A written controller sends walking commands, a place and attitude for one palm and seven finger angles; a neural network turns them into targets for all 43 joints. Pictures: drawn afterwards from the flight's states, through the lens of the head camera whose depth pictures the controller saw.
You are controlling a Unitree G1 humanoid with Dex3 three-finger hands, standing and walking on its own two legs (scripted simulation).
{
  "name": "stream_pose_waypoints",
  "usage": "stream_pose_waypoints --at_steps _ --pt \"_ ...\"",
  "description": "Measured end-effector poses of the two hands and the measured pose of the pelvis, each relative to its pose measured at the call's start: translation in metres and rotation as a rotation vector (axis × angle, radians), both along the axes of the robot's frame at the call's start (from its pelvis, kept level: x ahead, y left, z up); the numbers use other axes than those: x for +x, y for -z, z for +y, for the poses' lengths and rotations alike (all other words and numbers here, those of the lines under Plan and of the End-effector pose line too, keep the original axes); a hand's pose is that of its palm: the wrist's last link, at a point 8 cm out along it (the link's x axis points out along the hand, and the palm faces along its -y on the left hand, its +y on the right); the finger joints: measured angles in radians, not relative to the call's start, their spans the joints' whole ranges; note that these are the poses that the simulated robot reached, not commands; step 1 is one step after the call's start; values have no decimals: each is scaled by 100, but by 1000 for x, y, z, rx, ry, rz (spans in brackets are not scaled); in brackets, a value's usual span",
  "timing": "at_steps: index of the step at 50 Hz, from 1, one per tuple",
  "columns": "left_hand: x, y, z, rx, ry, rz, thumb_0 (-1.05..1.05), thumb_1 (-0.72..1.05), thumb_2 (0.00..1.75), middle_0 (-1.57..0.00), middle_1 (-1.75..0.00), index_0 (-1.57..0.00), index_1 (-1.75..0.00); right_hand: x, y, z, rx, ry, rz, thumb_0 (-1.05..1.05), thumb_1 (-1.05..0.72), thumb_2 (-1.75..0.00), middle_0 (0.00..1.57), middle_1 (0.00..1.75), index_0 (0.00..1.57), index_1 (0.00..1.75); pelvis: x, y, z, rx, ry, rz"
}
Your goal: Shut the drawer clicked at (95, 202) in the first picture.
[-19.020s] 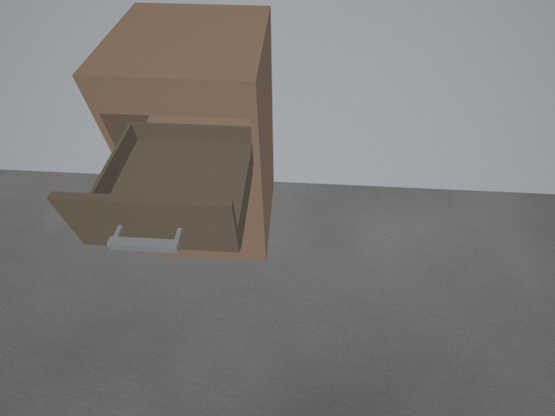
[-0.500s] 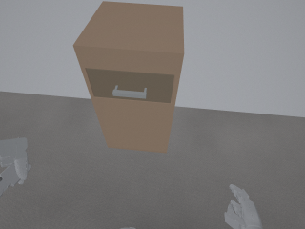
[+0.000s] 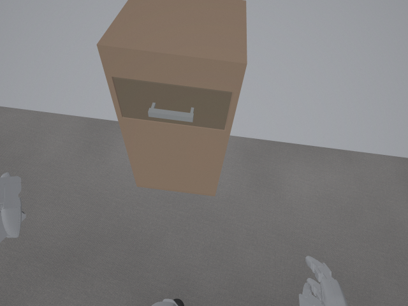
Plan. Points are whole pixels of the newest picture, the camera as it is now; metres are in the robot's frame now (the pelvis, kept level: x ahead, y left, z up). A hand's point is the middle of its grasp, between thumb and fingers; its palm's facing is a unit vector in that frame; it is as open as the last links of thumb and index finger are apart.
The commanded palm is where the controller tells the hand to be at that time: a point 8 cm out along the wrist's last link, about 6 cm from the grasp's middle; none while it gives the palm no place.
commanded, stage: step back with the hand held close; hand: left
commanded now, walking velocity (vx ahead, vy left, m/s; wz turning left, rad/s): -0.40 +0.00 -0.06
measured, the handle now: (172, 111) +0.72 +0.14 -0.13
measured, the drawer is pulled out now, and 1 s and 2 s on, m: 0.00 0.00 0.00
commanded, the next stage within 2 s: stop stepping back and stand still in 0.32 s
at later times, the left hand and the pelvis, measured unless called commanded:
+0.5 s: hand out of the picture +0.08 +0.21 +0.16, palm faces +0.19 -0.85 -0.49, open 3.3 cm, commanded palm +0.02 +0.25 +0.18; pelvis -0.13 -0.02 +0.01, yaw -4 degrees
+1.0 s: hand out of the picture -0.05 +0.22 +0.18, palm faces +0.32 -0.82 -0.48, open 3.3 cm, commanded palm -0.10 +0.26 +0.18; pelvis -0.24 -0.01 -0.01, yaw -2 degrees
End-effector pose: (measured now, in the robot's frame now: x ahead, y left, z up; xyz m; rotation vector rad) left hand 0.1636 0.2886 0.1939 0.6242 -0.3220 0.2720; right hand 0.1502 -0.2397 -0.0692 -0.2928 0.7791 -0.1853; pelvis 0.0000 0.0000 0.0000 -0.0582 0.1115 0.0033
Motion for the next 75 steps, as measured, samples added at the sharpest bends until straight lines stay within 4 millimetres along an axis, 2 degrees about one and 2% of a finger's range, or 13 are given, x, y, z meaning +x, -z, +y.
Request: stream_pose_waypoints --at_steps 6,11,16,23,33,39,45,49,53,60,70,72,75 --pt "-5 11 -34 -10 98 53 2 89 90 -141 -160 -140 -159 -2 10 -3 46 -64 -14 1 -90 -89 20 30 20 30 -38 3 -15 32 82 26" --pt "-25 1 -63 32 236 78 2 88 90 -141 -160 -140 -159 -33 4 -14 89 3 -31 1 -90 -89 20 30 20 30 -66 1 -24 3 79 -17" --pt "-52 -4 -45 34 191 84 2 88 90 -141 -160 -140 -159 -65 -15 -28 22 59 -29 1 -90 -89 20 30 20 30 -73 -5 -23 15 78 -19" --pt "-98 5 -36 -75 127 98 2 89 90 -140 -160 -140 -159 -112 -30 -37 -12 46 -103 1 -90 -90 20 30 20 30 -120 -9 -15 12 90 -84" --pt "-197 0 -33 -106 -2 26 2 88 90 -141 -160 -140 -159 -197 -5 -25 21 46 -23 1 -90 -90 20 30 20 30 -182 -3 -19 48 66 -124" --pt "-204 10 -18 -184 -27 -85 2 88 90 -141 -160 -141 -159 -238 4 -15 0 77 -50 1 -90 -90 20 30 20 30 -208 6 -5 28 51 -135" --pt "-219 7 -28 -100 24 5 2 89 90 -141 -160 -140 -159 -273 6 1 99 94 -62 1 -90 -90 20 30 20 30 -226 1 -12 38 42 -149" --pt "-245 1 -34 -45 50 -5 2 89 90 -141 -160 -140 -159 -284 19 -2 94 61 5 1 -90 -90 20 30 20 30 -239 7 -14 45 34 -143" --pt "-259 -3 -20 -88 -8 -38 2 88 90 -141 -160 -140 -159 -290 16 -8 53 69 50 1 -90 -89 21 30 20 30 -241 0 -7 56 33 -142" --pt "-253 10 1 -117 -45 -49 2 89 90 -141 -160 -141 -159 -274 8 -5 6 70 -59 1 -90 -90 20 30 20 30 -248 8 8 54 25 -168" --pt "-256 7 -11 -106 -26 17 2 88 90 -141 -160 -140 -159 -250 8 21 95 -8 -53 1 -90 -90 20 30 20 30 -243 3 5 37 20 -148" --pt "-245 34 -2 -130 -41 98 1 89 90 -141 -160 -140 -159 -248 18 21 110 -43 -26 1 -90 -90 20 30 20 30 -240 6 10 34 -1 -125" --pt "-228 131 14 -285 -145 443 0 89 90 -138 -157 -138 -157 -249 47 20 118 -57 66 0 -90 -90 20 30 20 30 -240 17 18 40 -16 -105"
